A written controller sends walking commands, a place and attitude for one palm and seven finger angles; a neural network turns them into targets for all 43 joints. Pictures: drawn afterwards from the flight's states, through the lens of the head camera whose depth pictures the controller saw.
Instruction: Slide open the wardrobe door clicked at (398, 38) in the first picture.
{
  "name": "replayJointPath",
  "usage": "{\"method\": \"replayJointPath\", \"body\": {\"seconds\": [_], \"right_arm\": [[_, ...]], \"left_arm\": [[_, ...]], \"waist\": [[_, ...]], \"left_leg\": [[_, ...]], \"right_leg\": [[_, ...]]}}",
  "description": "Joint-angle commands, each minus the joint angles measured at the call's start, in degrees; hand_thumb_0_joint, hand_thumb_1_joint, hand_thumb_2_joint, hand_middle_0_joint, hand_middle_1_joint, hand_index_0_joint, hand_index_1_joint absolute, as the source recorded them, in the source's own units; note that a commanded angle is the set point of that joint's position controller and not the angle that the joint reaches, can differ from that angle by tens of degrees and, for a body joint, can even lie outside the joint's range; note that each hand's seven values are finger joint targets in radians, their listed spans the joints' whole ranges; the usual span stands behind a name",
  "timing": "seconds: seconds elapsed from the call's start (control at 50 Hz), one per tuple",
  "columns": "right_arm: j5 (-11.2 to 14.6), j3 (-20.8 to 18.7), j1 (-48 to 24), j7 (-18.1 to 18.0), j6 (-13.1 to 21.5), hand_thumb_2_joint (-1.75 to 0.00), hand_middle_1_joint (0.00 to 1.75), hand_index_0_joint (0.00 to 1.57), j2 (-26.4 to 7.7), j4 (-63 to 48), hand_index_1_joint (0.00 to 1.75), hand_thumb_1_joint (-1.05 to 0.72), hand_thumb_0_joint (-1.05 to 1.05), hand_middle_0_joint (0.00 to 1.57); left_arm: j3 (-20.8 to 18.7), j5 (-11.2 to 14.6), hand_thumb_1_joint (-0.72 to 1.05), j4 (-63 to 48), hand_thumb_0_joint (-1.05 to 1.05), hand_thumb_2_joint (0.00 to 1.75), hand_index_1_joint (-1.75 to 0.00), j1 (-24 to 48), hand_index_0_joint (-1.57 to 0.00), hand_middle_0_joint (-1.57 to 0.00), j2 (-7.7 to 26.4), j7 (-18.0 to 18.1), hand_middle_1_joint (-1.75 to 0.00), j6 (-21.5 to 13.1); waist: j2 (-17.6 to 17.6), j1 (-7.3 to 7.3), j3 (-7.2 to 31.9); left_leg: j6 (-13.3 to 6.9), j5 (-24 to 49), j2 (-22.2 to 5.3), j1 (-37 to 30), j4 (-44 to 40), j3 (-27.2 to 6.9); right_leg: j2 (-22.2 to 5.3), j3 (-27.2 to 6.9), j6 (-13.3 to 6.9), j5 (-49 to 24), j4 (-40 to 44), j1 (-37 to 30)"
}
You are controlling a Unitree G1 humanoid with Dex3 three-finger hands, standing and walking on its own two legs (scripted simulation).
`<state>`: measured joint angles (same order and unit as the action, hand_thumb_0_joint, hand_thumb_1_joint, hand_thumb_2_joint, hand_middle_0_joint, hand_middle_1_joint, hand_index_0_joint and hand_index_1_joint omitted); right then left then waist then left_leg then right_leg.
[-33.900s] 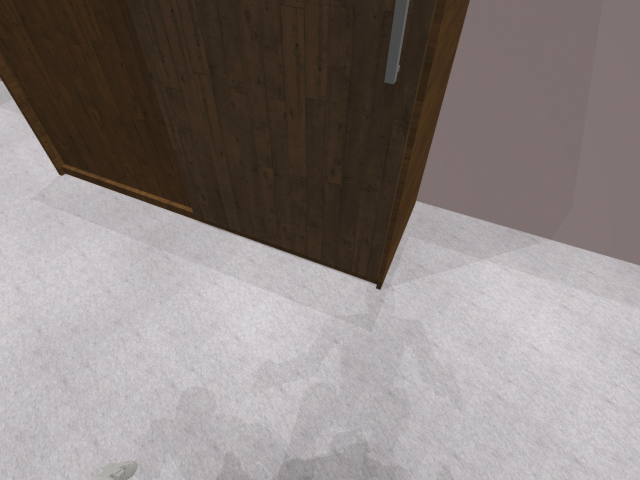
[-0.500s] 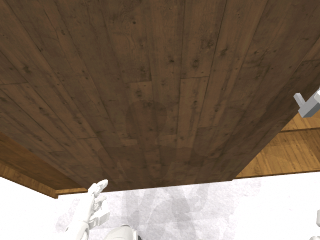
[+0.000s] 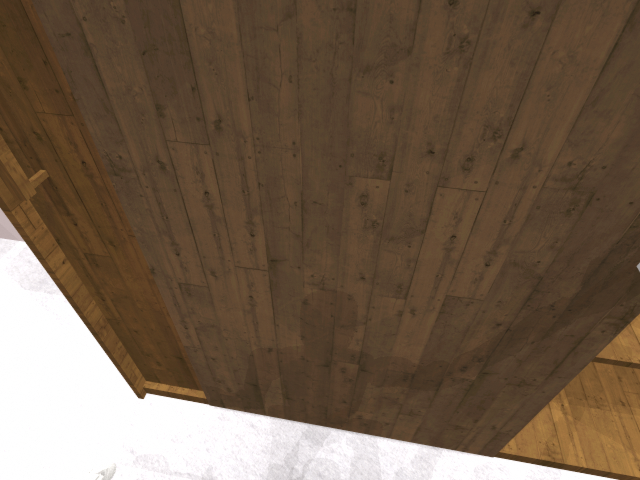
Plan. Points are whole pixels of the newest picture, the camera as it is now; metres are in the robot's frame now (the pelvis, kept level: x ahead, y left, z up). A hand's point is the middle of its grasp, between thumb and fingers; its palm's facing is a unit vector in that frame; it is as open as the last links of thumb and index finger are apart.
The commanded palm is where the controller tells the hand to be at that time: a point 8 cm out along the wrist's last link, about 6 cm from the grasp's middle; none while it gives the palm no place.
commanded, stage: stop walking and hold the door there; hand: right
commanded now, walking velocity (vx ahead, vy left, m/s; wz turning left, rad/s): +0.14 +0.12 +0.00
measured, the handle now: out of the picture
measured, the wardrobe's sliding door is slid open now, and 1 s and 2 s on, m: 0.58 0.58 0.58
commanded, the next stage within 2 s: none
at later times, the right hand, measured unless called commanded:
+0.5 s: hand out of the picture +0.35 -0.37 +0.19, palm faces +0.59 +0.78 -0.22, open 6.7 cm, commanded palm +0.31 -0.39 +0.15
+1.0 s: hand out of the picture +0.35 -0.38 +0.18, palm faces +0.48 +0.84 -0.28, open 5.9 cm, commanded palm +0.30 -0.42 +0.15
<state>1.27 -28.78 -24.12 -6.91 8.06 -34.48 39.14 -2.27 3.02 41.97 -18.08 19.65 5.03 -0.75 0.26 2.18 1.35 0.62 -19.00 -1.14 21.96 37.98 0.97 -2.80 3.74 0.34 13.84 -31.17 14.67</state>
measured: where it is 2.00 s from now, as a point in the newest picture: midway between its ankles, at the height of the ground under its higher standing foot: outside the picture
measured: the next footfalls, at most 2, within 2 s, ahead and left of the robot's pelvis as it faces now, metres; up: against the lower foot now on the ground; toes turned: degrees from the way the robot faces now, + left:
left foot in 0.14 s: +0.03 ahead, +0.11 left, +0.00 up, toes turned +5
right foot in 0.98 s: +0.03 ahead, -0.19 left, +0.00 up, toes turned -5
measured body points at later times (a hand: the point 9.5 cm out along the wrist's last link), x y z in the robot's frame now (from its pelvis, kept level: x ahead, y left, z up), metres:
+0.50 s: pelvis -0.03 -0.02 +0.00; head -0.06 -0.01 +0.45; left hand +0.04 +0.27 -0.11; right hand +0.31 -0.41 +0.20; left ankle -0.01 +0.11 -0.73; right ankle +0.03 -0.13 -0.73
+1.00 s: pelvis -0.04 -0.06 -0.01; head -0.04 -0.04 +0.44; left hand +0.07 +0.23 -0.12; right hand +0.32 -0.42 +0.19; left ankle -0.01 +0.11 -0.73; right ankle -0.01 -0.19 -0.74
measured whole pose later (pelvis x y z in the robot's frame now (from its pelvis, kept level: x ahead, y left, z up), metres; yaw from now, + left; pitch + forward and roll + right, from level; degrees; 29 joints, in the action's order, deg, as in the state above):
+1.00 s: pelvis -0.04 -0.06 -0.01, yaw -2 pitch -1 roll +0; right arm 0.0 -20.8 -34.8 -2.9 12.0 -30.6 47.7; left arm -1.5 3.0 42.7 -14.4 20.4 5.9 0.1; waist -2.4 1.9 -0.9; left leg 4.5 -15.4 -8.4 18.7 35.4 3.7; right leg -0.8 2.1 1.1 13.6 -34.3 18.7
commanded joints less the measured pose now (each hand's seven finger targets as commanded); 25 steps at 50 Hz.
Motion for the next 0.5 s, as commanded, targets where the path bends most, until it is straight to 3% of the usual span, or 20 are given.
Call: {"method": "replayJointPath", "body": {"seconds": [0.0,0.06,0.1,0.12,0.14,0.16,0.18,0.2,0.26,0.28,0.32,0.4,0.48], "right_arm": [[-0.82,0.54,-14.86,0.18,2.4,-0.9,1.4,0.45,-15.71,-8.62,1.4,-0.9,0.0,0.45],[-0.76,3.15,-16.75,0.71,2.07,-0.9,1.4,0.45,-13.24,-7.6,1.4,-0.9,0.0,0.45],[-0.9,2.63,-15.93,0.92,1.57,-0.9,1.4,0.45,-14.85,-5.72,1.4,-0.9,0.0,0.45],[-1.23,-0.2,-15.97,0.63,1.39,-0.9,1.4,0.45,-18.01,-4.2,1.4,-0.9,0.0,0.45],[-1.48,0.07,-16.89,0.55,1.33,-0.9,1.4,0.45,-18.19,-3.86,1.4,-0.9,0.0,0.45],[-1.16,-1.97,-16.78,0.2,1.14,-0.9,1.4,0.45,-19.83,-2.4,1.4,-0.9,0.0,0.45],[-0.47,0.22,-16.31,0.31,0.48,-0.9,1.4,0.45,-17.78,-0.82,1.4,-0.9,0.0,0.45],[-0.42,-1.24,-17.78,0.12,0.42,-0.9,1.4,0.45,-19.31,-0.18,1.4,-0.9,0.0,0.45],[-0.62,1.45,-20.37,0.6,0.87,-0.9,1.4,0.45,-17.03,3.1,1.4,-0.9,0.0,0.45],[-0.22,1.52,-20.08,0.59,0.82,-0.9,1.4,0.45,-17.3,4.6,1.4,-0.9,0.0,0.45],[-0.76,0.5,-21.09,0.63,1.48,-0.9,1.4,0.45,-18.51,5.39,1.4,-0.9,0.0,0.45],[-0.76,3.43,-20.83,0.95,2.35,-0.9,1.4,0.45,-15.32,6.82,1.4,-0.9,0.0,0.45],[-0.6,4.71,-21.24,1.11,2.87,-0.9,1.4,0.45,-14.23,6.78,1.4,-0.9,0.0,0.45]], "left_arm": [[-0.76,-0.03,0.9,-8.46,0.0,0.9,-0.3,5.53,-0.2,-0.2,6.07,0.5,-0.3,-2.58],[-0.55,-0.06,0.9,-8.28,0.0,0.9,-0.3,3.44,-0.2,-0.2,6.69,0.47,-0.3,-2.98],[-0.55,-0.51,0.9,-8.07,0.0,0.9,-0.3,2.87,-0.2,-0.2,7.02,0.38,-0.3,-2.68],[-0.89,-0.72,0.9,-7.97,0.0,0.9,-0.3,2.6,-0.2,-0.2,7.28,0.42,-0.3,-2.59],[-0.8,-0.92,0.9,-8.14,0.0,0.9,-0.3,2.49,-0.2,-0.2,6.87,0.43,-0.3,-2.57],[-0.91,-0.37,0.9,-7.46,0.0,0.9,-0.3,1.8,-0.2,-0.2,6.83,0.42,-0.3,-2.56],[-0.92,0.04,0.9,-7.23,0.0,0.9,-0.3,2.21,-0.2,-0.2,6.64,0.61,-0.3,-2.34],[-0.75,0.02,0.9,-7.17,0.0,0.9,-0.3,2.42,-0.2,-0.2,6.42,0.74,-0.3,-2.25],[-0.19,-0.19,0.9,-6.6,0.0,0.9,-0.3,2.41,-0.2,-0.2,5.97,0.89,-0.3,-2.3],[-0.26,-0.1,0.9,-5.99,0.0,0.9,-0.3,2.51,-0.2,-0.2,6.44,1.16,-0.3,-2.06],[-0.07,-0.29,0.9,-6.21,0.0,0.9,-0.3,2.4,-0.2,-0.2,6.64,1.19,-0.3,-2.15],[0.03,0.01,0.9,-6.16,0.0,0.9,-0.3,2.2,-0.2,-0.2,6.51,1.49,-0.3,-2.31],[-0.29,0.23,0.9,-6.12,0.0,0.9,-0.3,2.08,-0.2,-0.2,6.79,1.52,-0.3,-2.53]], "waist": [[-16.34,-2.8,3.7],[-13.34,-2.2,6.04],[-10.28,-1.69,7.16],[-7.31,-1.57,8.31],[-5.7,-0.96,9.31],[-1.17,-1.34,11.46],[2.43,-1.29,11.66],[3.01,-1.43,11.08],[0.44,-0.79,8.03],[-1.84,-0.85,6.74],[-2.64,-1.24,5.3],[-6.24,-1.41,3.67],[-6.05,-1.51,4.59]], "left_leg": [[0.77,-0.09,0.29,-6.11,4.11,0.5],[0.66,1.78,1.21,-9.13,-10.09,3.53],[-0.28,6.16,-0.98,-12.94,-15.16,1.04],[-1.32,9.52,-3.31,-13.1,-15.15,-1.44],[-2.43,13.71,-5.83,-12.75,-14.07,-3.06],[-2.42,13.19,-6.01,-12.71,-14.14,-3.77],[-2.69,12.25,-6.6,-12.84,-14.99,-4.73],[-2.69,10.17,-7.2,-10.86,-16.04,-6.24],[-2.13,-0.08,-6.42,-3.79,-17.52,-5.3],[-1.61,-1.54,-5.47,-2.84,-17.59,-4.33],[-0.87,-2.04,-3.71,-3.18,-15.65,-2.62],[-0.39,-0.06,-2.04,-4.82,-13.36,-0.98],[-0.5,1.87,-2.56,-5.61,-14.08,-1.23]], "right_leg": [[-12.58,-10.37,-7.77,3.2,16.7,6.05],[-9.64,-6.61,-4.43,-6.78,11.01,-0.08],[-8.56,-5.38,-3.06,-10.11,8.01,0.22],[-7.4,-3.35,-2.06,-10.29,5.52,0.04],[-6.32,-1.78,-1.24,-9.91,3.79,0.18],[-5.08,-0.86,-0.89,-7.38,2.53,-0.13],[-4.57,-1.01,-1.11,-5.41,2.01,-0.28],[-4.15,-1.12,-1.33,-3.47,1.75,-0.55],[-4.65,-2.58,-1.74,1.32,3.72,-2.87],[-5.45,-3.34,-2.2,2.16,5.71,-3.33],[-6.76,-5.47,-2.53,4.13,8.67,-0.63],[-8.04,-7.32,-2.91,6.28,12.92,1.27],[-7.16,-5.47,-2.46,4.3,12.07,0.31]]}}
